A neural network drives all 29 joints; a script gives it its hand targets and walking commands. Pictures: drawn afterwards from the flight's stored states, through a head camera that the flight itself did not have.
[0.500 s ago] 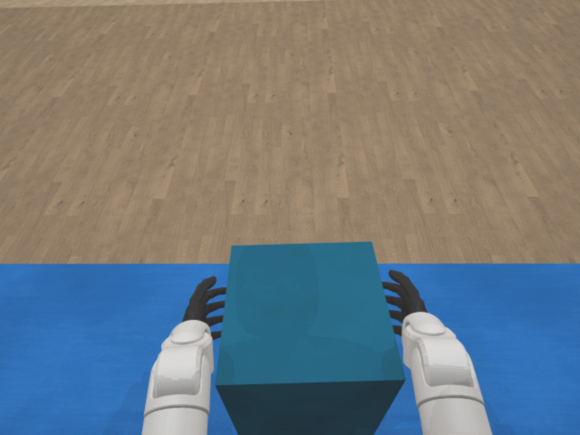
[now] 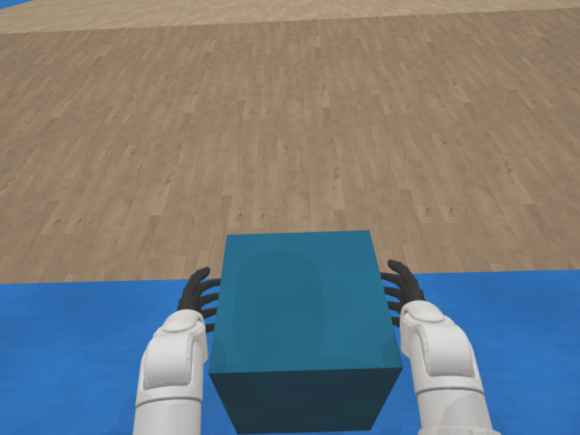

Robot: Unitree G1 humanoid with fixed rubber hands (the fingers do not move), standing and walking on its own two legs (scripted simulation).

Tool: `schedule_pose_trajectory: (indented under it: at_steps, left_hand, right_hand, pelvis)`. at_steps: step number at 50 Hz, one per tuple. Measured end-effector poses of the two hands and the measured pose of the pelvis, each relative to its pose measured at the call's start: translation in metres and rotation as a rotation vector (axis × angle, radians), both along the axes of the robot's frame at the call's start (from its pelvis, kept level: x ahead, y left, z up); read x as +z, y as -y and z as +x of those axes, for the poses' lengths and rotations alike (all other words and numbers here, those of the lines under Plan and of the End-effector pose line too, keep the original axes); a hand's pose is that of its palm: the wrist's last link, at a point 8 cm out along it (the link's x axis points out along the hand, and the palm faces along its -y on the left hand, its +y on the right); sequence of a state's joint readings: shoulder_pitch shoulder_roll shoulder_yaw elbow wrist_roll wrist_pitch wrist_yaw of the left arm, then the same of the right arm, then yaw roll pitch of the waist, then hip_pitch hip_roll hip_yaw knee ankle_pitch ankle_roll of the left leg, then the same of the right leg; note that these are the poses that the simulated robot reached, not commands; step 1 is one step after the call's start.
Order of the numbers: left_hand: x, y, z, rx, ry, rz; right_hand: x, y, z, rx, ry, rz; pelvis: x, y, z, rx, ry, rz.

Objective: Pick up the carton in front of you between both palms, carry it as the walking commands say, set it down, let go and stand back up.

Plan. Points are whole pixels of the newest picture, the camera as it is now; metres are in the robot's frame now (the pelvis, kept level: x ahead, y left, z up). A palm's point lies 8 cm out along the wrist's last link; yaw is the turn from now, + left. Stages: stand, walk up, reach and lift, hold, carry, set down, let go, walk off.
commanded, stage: carry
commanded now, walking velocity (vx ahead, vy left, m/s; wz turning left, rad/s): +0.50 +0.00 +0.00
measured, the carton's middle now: (301, 336) +0.30 +0.01 +0.00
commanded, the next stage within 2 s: none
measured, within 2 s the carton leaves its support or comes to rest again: neither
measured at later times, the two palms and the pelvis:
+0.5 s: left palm (233, 218) +0.48 +0.12 +0.09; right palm (404, 216) +0.48 -0.18 +0.08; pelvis +0.21 -0.02 -0.01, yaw +1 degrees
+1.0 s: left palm (233, 149) +0.80 +0.16 +0.05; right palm (352, 146) +0.80 -0.13 +0.05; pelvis +0.54 +0.02 +0.00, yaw -2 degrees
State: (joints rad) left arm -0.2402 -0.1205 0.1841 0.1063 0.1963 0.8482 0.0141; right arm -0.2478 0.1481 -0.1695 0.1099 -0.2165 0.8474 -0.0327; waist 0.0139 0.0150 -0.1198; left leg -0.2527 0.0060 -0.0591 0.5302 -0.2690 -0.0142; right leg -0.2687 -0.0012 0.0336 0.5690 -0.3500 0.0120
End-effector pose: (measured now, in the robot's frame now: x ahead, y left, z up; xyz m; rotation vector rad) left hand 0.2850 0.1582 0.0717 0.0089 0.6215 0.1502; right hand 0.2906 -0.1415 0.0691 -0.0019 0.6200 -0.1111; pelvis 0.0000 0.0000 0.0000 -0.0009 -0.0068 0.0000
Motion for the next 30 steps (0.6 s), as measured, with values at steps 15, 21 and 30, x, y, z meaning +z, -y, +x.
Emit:
schedule_pose_trajectory:
  at_steps: [15,21,30]
  left_hand:
    - [0.017,0.0,0.087,0.053,-0.08,-0.045]
    - [0.02,0.019,0.146,0.03,-0.122,-0.055]
    - [0.015,0.037,0.248,0.047,-0.116,-0.057]
  right_hand:
    - [0.018,-0.001,0.093,-0.024,-0.083,0.056]
    - [0.016,0.018,0.137,-0.061,-0.123,0.053]
    - [0.02,0.037,0.251,-0.048,-0.12,0.058]
  pelvis:
    - [-0.001,0.001,0.108,-0.004,-0.094,0.027]
    - [0.006,0.009,0.167,-0.011,-0.102,-0.01]
    - [0.001,0.033,0.269,0.044,-0.098,0.001]
